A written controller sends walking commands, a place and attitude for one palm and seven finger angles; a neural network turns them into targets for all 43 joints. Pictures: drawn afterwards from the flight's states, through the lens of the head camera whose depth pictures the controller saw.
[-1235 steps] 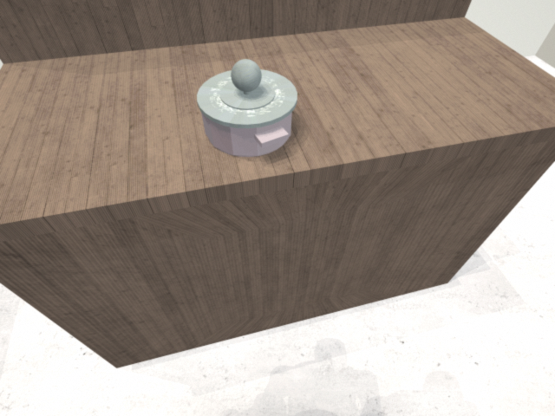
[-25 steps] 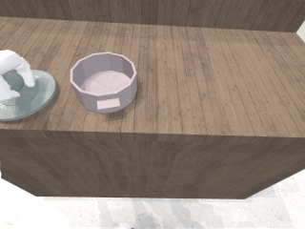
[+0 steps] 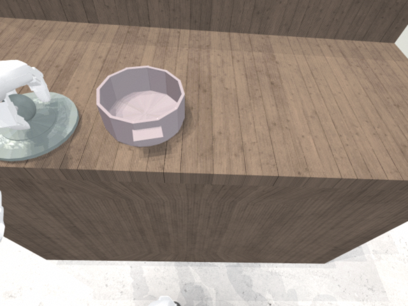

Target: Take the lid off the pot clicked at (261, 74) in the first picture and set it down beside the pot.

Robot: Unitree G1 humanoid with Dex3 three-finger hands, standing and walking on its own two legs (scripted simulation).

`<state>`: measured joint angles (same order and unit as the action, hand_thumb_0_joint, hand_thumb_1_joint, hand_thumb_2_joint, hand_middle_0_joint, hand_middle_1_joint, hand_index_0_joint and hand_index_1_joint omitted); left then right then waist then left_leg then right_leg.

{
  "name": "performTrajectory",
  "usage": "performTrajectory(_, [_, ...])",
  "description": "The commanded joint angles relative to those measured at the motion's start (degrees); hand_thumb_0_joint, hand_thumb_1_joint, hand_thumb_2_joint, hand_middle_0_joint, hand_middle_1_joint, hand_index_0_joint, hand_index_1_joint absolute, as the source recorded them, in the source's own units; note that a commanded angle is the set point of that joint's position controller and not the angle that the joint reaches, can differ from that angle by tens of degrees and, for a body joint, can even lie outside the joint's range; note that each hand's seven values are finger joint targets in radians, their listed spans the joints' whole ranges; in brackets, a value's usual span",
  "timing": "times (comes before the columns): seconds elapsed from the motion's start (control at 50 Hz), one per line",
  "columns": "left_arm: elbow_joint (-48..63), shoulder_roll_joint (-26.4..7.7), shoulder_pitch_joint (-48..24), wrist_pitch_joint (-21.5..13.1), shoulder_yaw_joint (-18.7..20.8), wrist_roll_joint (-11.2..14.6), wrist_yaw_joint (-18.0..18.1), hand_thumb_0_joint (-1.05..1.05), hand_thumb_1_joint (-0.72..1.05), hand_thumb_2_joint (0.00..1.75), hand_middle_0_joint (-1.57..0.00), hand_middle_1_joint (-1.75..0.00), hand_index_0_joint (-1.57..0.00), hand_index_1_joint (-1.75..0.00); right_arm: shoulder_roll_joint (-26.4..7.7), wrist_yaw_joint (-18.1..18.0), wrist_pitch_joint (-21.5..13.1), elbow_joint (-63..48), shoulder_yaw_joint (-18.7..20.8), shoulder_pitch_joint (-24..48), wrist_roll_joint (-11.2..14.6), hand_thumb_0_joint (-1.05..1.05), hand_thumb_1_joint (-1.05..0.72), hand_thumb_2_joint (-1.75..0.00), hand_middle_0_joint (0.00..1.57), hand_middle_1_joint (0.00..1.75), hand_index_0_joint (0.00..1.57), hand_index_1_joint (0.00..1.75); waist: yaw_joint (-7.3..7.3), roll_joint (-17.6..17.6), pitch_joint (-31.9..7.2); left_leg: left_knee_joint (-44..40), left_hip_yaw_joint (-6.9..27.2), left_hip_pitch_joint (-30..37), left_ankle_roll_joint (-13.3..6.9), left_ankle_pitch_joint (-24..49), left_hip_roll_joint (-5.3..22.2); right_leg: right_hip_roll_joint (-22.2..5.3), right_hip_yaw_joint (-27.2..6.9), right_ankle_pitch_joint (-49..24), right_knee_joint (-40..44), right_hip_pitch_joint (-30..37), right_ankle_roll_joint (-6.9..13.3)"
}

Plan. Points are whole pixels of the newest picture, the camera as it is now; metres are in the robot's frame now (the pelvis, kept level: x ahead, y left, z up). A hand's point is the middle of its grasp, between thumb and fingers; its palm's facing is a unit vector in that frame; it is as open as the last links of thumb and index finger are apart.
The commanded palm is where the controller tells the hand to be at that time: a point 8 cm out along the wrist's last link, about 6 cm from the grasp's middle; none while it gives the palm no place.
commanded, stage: open the fingers wide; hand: left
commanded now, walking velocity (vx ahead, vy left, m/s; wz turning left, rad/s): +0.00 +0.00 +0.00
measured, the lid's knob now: (19, 108) +0.46 +0.34 +0.13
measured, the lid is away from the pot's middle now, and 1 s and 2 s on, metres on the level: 0.23 0.23 0.23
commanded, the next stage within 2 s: raise the empty hand in 0.32 s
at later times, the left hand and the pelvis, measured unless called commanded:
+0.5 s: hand (18, 105) +0.45 +0.33 +0.14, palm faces -0.39 -0.10 -0.92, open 11.0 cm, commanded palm +0.48 +0.33 +0.21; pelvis +0.01 +0.00 +0.00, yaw +0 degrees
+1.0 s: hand (0, 77) +0.46 +0.34 +0.19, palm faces -0.34 -0.10 -0.94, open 11.0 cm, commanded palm +0.49 +0.34 +0.27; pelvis +0.01 +0.00 +0.01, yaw +0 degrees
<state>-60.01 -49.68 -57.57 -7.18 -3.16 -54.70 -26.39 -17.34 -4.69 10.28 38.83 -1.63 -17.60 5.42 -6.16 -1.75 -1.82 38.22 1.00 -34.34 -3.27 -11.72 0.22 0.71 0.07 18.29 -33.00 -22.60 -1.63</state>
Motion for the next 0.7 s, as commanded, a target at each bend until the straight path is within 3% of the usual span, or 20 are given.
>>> performTrajectory(0.0, [11.8, -17.8, -26.8, -0.3, 5.5, 0.3, 2.6, 0.00, -0.08, 0.79, -0.41, -0.74, -0.41, -0.74, -10.7, -0.7, -1.1, -5.1, 3.9, -2.4, -0.2, 0.00, -0.90, -0.90, 0.20, 0.30, 0.20, 0.30, 0.35, -8.6, -21.2, -5.0, 2.6, 28.6, -0.6, 4.0, -1.3, 4.7, 3.8, -5.2, 4.9, -10.0, 4.4])
performTrajectory(0.04, [11.0, -16.6, -26.4, 0.0, 4.7, 0.7, 2.4, 0.00, -0.09, 0.80, -0.42, -0.73, -0.42, -0.73, -10.5, -0.6, -1.1, -5.0, 4.0, -2.9, -0.2, 0.00, -0.90, -0.90, 0.20, 0.30, 0.20, 0.30, 0.02, -7.1, -20.6, -4.9, 2.3, 27.9, -1.0, 3.4, -1.5, 4.5, 3.6, -5.7, 5.3, -9.7, 4.2])
performTrajectory(0.08, [10.4, -18.3, -24.3, -0.3, 6.5, 1.1, 2.3, 0.00, -0.09, 0.80, -0.42, -0.72, -0.42, -0.72, -10.7, -0.8, -1.0, -5.4, 3.7, -2.5, 0.0, 0.00, -0.90, -0.90, 0.20, 0.30, 0.20, 0.30, 0.58, -5.4, -21.1, -4.7, 1.8, 26.9, -1.1, 4.9, -1.6, 4.6, 3.8, -6.7, 4.6, -8.2, 4.3])
performTrajectory(0.16, [13.7, -18.1, -27.4, -0.2, 5.9, 0.3, 2.5, 0.00, -0.09, 0.81, -0.43, -0.71, -0.43, -0.71, -10.5, -0.3, -0.5, -5.6, 4.3, -2.9, -0.2, 0.00, -0.90, -0.90, 0.20, 0.30, 0.20, 0.30, 0.36, -8.2, -22.2, -5.0, 2.5, 28.9, -0.9, 5.4, -1.4, 4.6, 3.7, -6.2, 5.0, -9.5, 4.3])
performTrajectory(0.18, [13.9, -17.3, -25.3, -0.6, 5.8, 0.7, 2.5, 0.00, -0.09, 0.82, -0.43, -0.71, -0.43, -0.71, -10.3, -0.3, -0.7, -6.1, 4.1, -2.3, -0.1, 0.00, -0.90, -0.90, 0.20, 0.30, 0.20, 0.30, 0.73, -8.7, -22.1, -4.5, 2.3, 30.3, -1.0, 8.7, -1.3, 4.8, 4.0, -7.2, 4.6, -9.7, 4.5])
performTrajectory(0.2, [11.8, -18.6, -24.4, -0.4, 6.9, 0.3, 2.7, 0.00, -0.09, 0.82, -0.43, -0.71, -0.43, -0.71, -10.4, -0.3, -0.4, -5.8, 4.1, -2.7, -0.3, 0.00, -0.90, -0.90, 0.20, 0.30, 0.20, 0.30, 0.60, -7.8, -21.5, -4.2, 2.3, 28.8, -0.9, 7.2, -1.5, 4.8, 3.8, -6.5, 4.7, -9.9, 4.3])
performTrajectory(0.24, [7.9, -17.6, -23.4, 0.4, 5.9, 0.8, 2.2, 0.00, -0.10, 0.82, -0.43, -0.70, -0.43, -0.70, -10.4, -0.4, -0.2, -5.4, 3.9, -2.8, 0.2, 0.00, -0.90, -0.90, 0.20, 0.30, 0.20, 0.30, -0.01, -4.6, -17.9, -4.6, 1.9, 24.9, -1.2, 3.3, -1.6, 4.6, 3.6, -5.6, 5.3, -9.9, 4.0])
performTrajectory(0.28, [11.3, -14.9, -26.0, 0.3, 3.3, 1.3, 1.8, 0.00, -0.10, 0.83, -0.44, -0.69, -0.44, -0.69, -10.6, -0.3, -0.3, -5.7, 3.8, -2.0, 0.2, 0.00, -0.90, -0.90, 0.20, 0.30, 0.20, 0.30, 0.05, -7.0, -18.8, -5.2, 1.9, 26.9, -1.0, 3.5, -1.4, 4.6, 3.8, -5.1, 4.8, -10.3, 4.3])
performTrajectory(0.3, [12.4, -16.6, -27.5, 0.4, 4.1, 0.5, 2.3, 0.00, -0.10, 0.84, -0.44, -0.69, -0.44, -0.69, -10.7, -0.2, -0.1, -5.4, 4.1, -2.5, 0.0, 0.00, -0.90, -0.90, 0.20, 0.30, 0.20, 0.30, -0.01, -8.5, -19.9, -5.1, 2.3, 28.3, -0.8, 3.0, -1.2, 4.6, 3.6, -4.3, 5.0, -11.4, 4.2])
performTrajectory(0.32, [11.9, -14.9, -28.1, 0.5, 2.5, 0.1, 2.4, 0.00, -0.10, 0.84, -0.44, -0.69, -0.44, -0.69, -10.5, -0.3, -0.3, -5.4, 4.0, -2.8, -0.1, 0.00, -0.90, -0.90, 0.20, 0.30, 0.20, 0.30, -0.27, -9.5, -19.9, -5.1, 2.7, 29.3, -0.8, 3.0, -1.3, 4.7, 3.7, -4.1, 5.1, -12.3, 4.4])
performTrajectory(0.36, [13.0, -16.0, -29.0, 0.5, 3.5, 0.4, 2.4, 0.00, -0.11, 0.84, -0.44, -0.69, -0.44, -0.69, -10.5, -0.6, -0.5, -5.4, 4.0, -2.9, -0.1, 0.00, -0.90, -0.90, 0.20, 0.30, 0.20, 0.30, -0.37, -7.7, -20.9, -5.4, 3.0, 29.0, -1.0, 1.4, -1.2, 4.6, 3.5, -3.8, 5.6, -11.4, 4.2])
performTrajectory(0.42, [14.5, -18.1, -30.2, 0.0, 5.3, 1.0, 2.4, 0.00, -0.10, 0.84, -0.44, -0.69, -0.44, -0.69, -10.5, -1.0, -1.0, -5.2, 3.9, -3.1, -0.2, 0.00, -0.90, -0.90, 0.20, 0.30, 0.20, 0.30, -0.25, -7.7, -24.4, -4.5, 2.5, 30.5, -1.2, 4.9, -1.3, 4.5, 3.3, -6.5, 5.3, -9.4, 4.0])
performTrajectory(0.5, [14.3, -21.8, -29.7, -0.2, 8.1, 0.7, 2.3, 0.00, -0.10, 0.84, -0.44, -0.69, -0.44, -0.69, -10.3, -1.3, -1.1, -5.3, 3.6, -2.6, -0.2, 0.00, -0.90, -0.90, 0.20, 0.30, 0.20, 0.30, 0.31, -8.3, -24.9, -3.9, 2.0, 30.2, -1.1, 8.9, -1.6, 4.5, 3.4, -8.9, 5.0, -7.6, 4.0])
performTrajectory(0.52, [11.7, -21.0, -28.8, 0.3, 7.5, 0.4, 2.1, 0.00, -0.10, 0.84, -0.44, -0.69, -0.44, -0.69, -10.3, -1.2, -1.0, -5.3, 3.5, -2.4, -0.1, 0.00, -0.90, -0.90, 0.20, 0.30, 0.20, 0.30, 0.26, -6.9, -22.6, -4.3, 2.1, 28.5, -1.1, 7.5, -1.7, 4.5, 3.6, -8.5, 5.2, -7.8, 4.1])
performTrajectory(0.56, [11.7, -17.7, -28.9, 1.1, 4.9, 0.4, 1.7, 0.00, -0.10, 0.84, -0.44, -0.69, -0.44, -0.69, -10.2, -0.7, -0.7, -5.6, 3.6, -1.9, 0.0, 0.00, -0.90, -0.90, 0.20, 0.30, 0.20, 0.30, 0.06, -8.2, -20.2, -5.1, 2.3, 28.1, -0.8, 6.2, -1.6, 4.5, 3.8, -7.1, 5.7, -9.2, 4.2])
performTrajectory(0.58, [12.3, -15.6, -28.0, 1.0, 3.4, 0.7, 1.3, 0.00, -0.10, 0.84, -0.44, -0.69, -0.44, -0.69, -10.1, -0.6, -0.9, -5.9, 3.6, -1.3, 0.3, 0.00, -0.90, -0.90, 0.20, 0.30, 0.20, 0.30, 0.43, -9.3, -20.0, -5.0, 1.8, 29.8, -0.7, 9.1, -1.3, 4.6, 4.0, -7.9, 5.5, -9.3, 4.4])
performTrajectory(0.62, [10.4, -15.7, -27.7, 2.0, 3.3, 0.0, 1.4, 0.00, -0.10, 0.84, -0.44, -0.69, -0.44, -0.69, -10.2, -0.1, -0.3, -5.8, 3.6, -1.6, 0.1, 0.00, -0.90, -0.90, 0.20, 0.30, 0.20, 0.30, 0.13, -8.3, -18.5, -5.1, 2.4, 28.8, -0.5, 7.3, -1.2, 4.7, 4.0, -6.5, 5.7, -10.4, 4.3])
performTrajectory(0.64, [12.9, -14.3, -29.8, 2.4, 1.8, 0.5, 1.1, 0.00, -0.10, 0.84, -0.44, -0.69, -0.44, -0.69, -10.1, 0.1, -0.2, -5.9, 3.7, -1.5, 0.2, 0.00, -0.90, -0.90, 0.20, 0.30, 0.20, 0.30, -0.20, -8.1, -19.6, -5.4, 2.3, 29.3, -0.7, 6.8, -1.3, 4.5, 3.8, -6.6, 6.2, -9.9, 4.2])
performTrajectory(0.66, [12.8, -15.2, -30.2, 2.6, 2.6, 0.5, 1.0, 0.00, -0.10, 0.84, -0.44, -0.69, -0.44, -0.69, -10.1, 0.1, -0.3, -6.0, 3.8, -1.7, 0.1, 0.00, -0.90, -0.90, 0.20, 0.30, 0.20, 0.30, -0.05, -7.6, -19.9, -5.4, 2.3, 29.5, -0.9, 6.4, -1.5, 4.6, 3.7, -6.7, 6.4, -9.2, 4.2])
performTrajectory(0.68, [15.6, -14.6, -30.9, 2.3, 2.1, 1.1, 0.8, 0.00, -0.10, 0.84, -0.44, -0.69, -0.44, -0.69, -10.2, 0.0, -0.5, -6.5, 3.6, -0.8, 0.2, 0.00, -0.90, -0.90, 0.20, 0.30, 0.20, 0.30, 0.13, -8.6, -22.2, -5.2, 2.0, 31.6, -0.9, 9.4, -1.3, 4.4, 3.7, -8.0, 6.1, -8.5, 4.3])
